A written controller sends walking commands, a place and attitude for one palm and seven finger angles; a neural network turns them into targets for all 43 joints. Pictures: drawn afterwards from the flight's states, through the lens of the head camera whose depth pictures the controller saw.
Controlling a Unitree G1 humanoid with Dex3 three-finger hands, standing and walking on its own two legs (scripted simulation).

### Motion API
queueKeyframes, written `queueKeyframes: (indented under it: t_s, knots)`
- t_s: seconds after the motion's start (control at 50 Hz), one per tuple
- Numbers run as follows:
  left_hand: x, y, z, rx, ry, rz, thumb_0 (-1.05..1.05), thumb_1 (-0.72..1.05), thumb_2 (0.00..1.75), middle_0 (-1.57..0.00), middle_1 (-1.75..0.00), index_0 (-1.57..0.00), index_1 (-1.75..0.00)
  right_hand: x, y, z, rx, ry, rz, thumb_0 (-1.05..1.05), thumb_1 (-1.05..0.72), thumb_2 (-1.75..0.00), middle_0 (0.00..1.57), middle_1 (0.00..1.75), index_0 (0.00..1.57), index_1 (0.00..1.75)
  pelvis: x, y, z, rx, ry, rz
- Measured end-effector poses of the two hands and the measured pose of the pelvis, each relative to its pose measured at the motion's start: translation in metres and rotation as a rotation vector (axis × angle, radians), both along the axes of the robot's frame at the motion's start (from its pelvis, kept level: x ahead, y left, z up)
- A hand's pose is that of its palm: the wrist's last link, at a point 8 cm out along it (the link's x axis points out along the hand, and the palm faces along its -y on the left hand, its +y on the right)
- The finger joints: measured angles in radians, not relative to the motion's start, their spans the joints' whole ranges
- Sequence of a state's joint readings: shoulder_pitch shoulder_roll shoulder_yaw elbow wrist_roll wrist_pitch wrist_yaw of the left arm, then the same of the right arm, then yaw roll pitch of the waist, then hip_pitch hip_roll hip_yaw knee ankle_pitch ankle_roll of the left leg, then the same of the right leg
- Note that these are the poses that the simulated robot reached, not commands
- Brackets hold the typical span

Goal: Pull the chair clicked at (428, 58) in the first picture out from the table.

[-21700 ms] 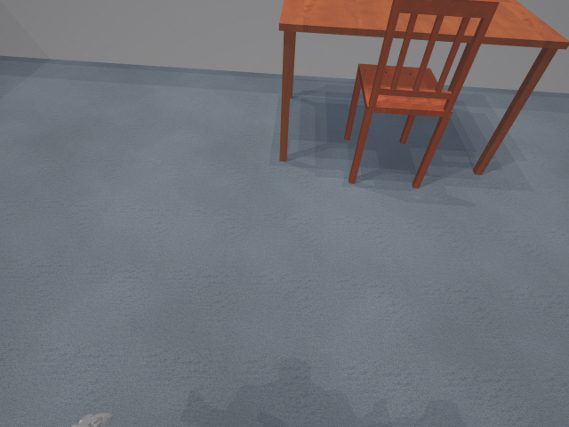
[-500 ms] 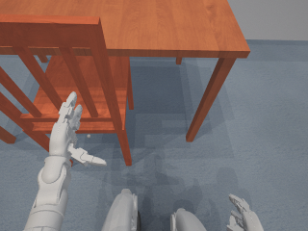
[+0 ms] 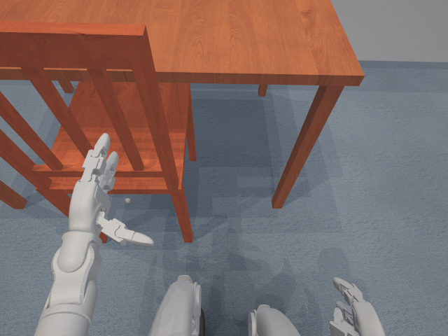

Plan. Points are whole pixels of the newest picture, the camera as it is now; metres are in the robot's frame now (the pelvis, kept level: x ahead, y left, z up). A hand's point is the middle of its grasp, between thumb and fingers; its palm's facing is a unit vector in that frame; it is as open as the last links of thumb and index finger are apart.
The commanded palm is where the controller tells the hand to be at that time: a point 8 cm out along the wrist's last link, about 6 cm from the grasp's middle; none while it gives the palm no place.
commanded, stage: aim the fingers beside a spindle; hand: left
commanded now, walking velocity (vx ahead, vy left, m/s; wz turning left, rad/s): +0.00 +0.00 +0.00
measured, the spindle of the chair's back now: (71, 127) +0.47 +0.33 +0.05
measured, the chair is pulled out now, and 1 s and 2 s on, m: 0.00 0.00 0.00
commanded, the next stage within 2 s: none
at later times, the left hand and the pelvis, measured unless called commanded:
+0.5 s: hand (126, 199) +0.34 +0.20 +0.02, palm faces +0.06 -1.00 -0.03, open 17.0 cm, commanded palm +0.31 +0.25 +0.04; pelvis +0.00 +0.00 +0.00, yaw -1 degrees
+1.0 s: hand (118, 196) +0.34 +0.20 +0.04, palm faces +0.07 -1.00 -0.05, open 17.0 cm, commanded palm +0.31 +0.25 +0.03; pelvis +0.00 +0.01 +0.00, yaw +0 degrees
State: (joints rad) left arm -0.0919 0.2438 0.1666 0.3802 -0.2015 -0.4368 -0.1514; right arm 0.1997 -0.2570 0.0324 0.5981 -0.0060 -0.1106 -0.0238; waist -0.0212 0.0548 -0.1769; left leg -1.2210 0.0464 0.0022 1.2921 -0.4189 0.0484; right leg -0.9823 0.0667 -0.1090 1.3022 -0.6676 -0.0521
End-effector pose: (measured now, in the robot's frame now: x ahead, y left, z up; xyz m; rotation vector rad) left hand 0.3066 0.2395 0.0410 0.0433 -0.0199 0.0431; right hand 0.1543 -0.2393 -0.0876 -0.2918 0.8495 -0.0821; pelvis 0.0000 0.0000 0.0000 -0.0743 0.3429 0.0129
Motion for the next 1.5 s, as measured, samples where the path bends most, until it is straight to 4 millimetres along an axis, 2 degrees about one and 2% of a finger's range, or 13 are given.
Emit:
queueKeyframes:
  t_s: [0.16, 0.3, 0.48, 0.64, 0.72, 0.8, 0.96, 1.04, 1.12, 1.2, 1.28, 1.38, 1.5]
  knots:
    - [-0.001, 0.008, -0.007, -0.007, 0.063, 0.024, -0.02, -0.5, 0.3, -0.07, -0.08, -0.06, -0.08, -0.004, 0.001, 0.002, 0.018, 0.004, -0.016, 0.01, -0.91, -0.9, 0.2, 0.3, 0.2, 0.3, 0.001, -0.001, 0.002, 0.004, 0.002, -0.008]
    - [-0.011, 0.007, 0.003, 0.005, 0.014, 0.018, -0.02, -0.5, 0.3, -0.06, -0.08, -0.06, -0.08, -0.01, 0.001, 0.0, 0.012, 0.025, -0.011, 0.01, -0.91, -0.9, 0.2, 0.3, 0.2, 0.3, 0.001, 0.001, 0.003, 0.0, -0.006, -0.002]
    - [0.008, 0.007, -0.018, -0.016, 0.062, 0.01, -0.02, -0.5, 0.3, -0.06, -0.08, -0.06, -0.08, -0.012, -0.002, -0.004, -0.01, 0.032, -0.024, 0.01, -0.91, -0.9, 0.2, 0.3, 0.2, 0.3, -0.001, 0.001, -0.003, -0.006, 0.012, -0.006]
    - [0.005, 0.018, 0.008, 0.006, 0.004, 0.025, -0.02, -0.5, 0.3, -0.06, -0.08, -0.06, -0.08, -0.013, 0.002, 0.002, 0.005, 0.044, -0.035, 0.01, -0.91, -0.9, 0.2, 0.3, 0.2, 0.3, 0.005, 0.005, 0.005, -0.002, 0.006, -0.012]
    - [-0.002, 0.021, -0.004, -0.011, 0.064, 0.018, -0.02, -0.5, 0.3, -0.06, -0.08, -0.06, -0.08, -0.01, 0.005, 0.004, 0.01, 0.044, -0.027, 0.01, -0.91, -0.9, 0.2, 0.3, 0.2, 0.3, 0.007, 0.006, 0.006, -0.002, 0.008, -0.009]
    - [-0.008, 0.015, -0.021, -0.039, 0.102, 0.008, -0.02, -0.5, 0.3, -0.06, -0.07, -0.06, -0.08, -0.005, 0.005, 0.004, -0.006, 0.031, -0.019, 0.01, -0.91, -0.9, 0.2, 0.3, 0.2, 0.3, 0.006, 0.008, 0.003, -0.009, 0.009, -0.002]
    - [-0.001, 0.012, 0.004, 0.007, -0.03, 0.013, -0.02, -0.5, 0.3, -0.06, -0.08, -0.06, -0.08, 0.003, 0.012, 0.005, -0.014, 0.006, 0.006, 0.01, -0.91, -0.9, 0.2, 0.3, 0.2, 0.3, 0.002, 0.011, 0.002, -0.014, 0.001, 0.001]
    - [0.011, 0.019, -0.005, -0.004, 0.029, 0.025, -0.02, -0.5, 0.3, -0.06, -0.08, -0.06, -0.08, 0.003, 0.015, 0.004, 0.0, 0.01, 0.007, 0.01, -0.91, -0.9, 0.2, 0.3, 0.2, 0.3, 0.001, 0.011, 0.001, -0.014, 0.008, 0.002]
    - [0.008, 0.012, -0.016, -0.037, 0.09, -0.003, -0.02, -0.5, 0.3, -0.06, -0.07, -0.06, -0.08, -0.002, 0.016, 0.004, 0.008, 0.016, -0.008, 0.01, -0.91, -0.9, 0.2, 0.3, 0.2, 0.3, 0.001, 0.012, 0.002, -0.014, 0.011, -0.002]
    - [-0.005, 0.003, -0.007, -0.029, 0.058, -0.015, -0.02, -0.5, 0.3, -0.06, -0.07, -0.06, -0.08, -0.006, 0.015, 0.007, 0.009, 0.024, -0.017, 0.01, -0.91, -0.9, 0.2, 0.3, 0.2, 0.3, 0.004, 0.013, 0.006, -0.011, 0.001, -0.006]
    - [-0.008, 0.009, 0.004, 0.009, 0.005, 0.026, -0.02, -0.5, 0.3, -0.07, -0.08, -0.06, -0.08, -0.007, 0.014, 0.006, 0.007, 0.035, -0.009, 0.01, -0.91, -0.9, 0.2, 0.3, 0.2, 0.3, 0.004, 0.011, 0.007, -0.008, -0.006, -0.004]
    - [-0.001, 0.017, -0.005, 0.002, 0.03, 0.047, -0.02, -0.5, 0.3, -0.06, -0.08, -0.06, -0.08, -0.008, 0.011, 0.001, 0.004, 0.044, -0.003, 0.01, -0.91, -0.9, 0.2, 0.3, 0.2, 0.3, 0.002, 0.008, 0.003, -0.009, 0.001, 0.002]
    - [-0.003, 0.0, -0.011, -0.025, 0.058, -0.025, -0.02, -0.5, 0.3, -0.06, -0.07, -0.06, -0.08, -0.007, 0.006, 0.003, -0.002, 0.032, -0.02, 0.01, -0.91, -0.9, 0.2, 0.3, 0.2, 0.3, 0.002, 0.007, 0.002, -0.01, 0.001, 0.0]
